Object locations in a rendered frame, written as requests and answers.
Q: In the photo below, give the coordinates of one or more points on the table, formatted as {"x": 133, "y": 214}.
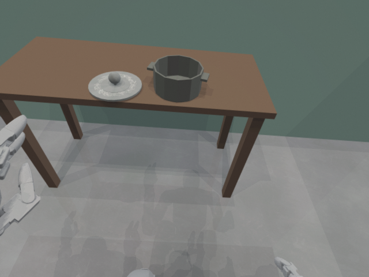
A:
{"x": 54, "y": 70}

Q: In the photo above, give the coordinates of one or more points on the left robot hand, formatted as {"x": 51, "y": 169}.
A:
{"x": 11, "y": 139}

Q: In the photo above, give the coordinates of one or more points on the pot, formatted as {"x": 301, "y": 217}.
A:
{"x": 177, "y": 78}

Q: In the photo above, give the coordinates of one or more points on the right robot hand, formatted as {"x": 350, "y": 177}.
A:
{"x": 288, "y": 269}

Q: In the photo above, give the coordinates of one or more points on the knob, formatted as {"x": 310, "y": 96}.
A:
{"x": 114, "y": 77}

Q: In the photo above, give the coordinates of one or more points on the lid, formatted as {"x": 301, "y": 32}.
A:
{"x": 101, "y": 88}

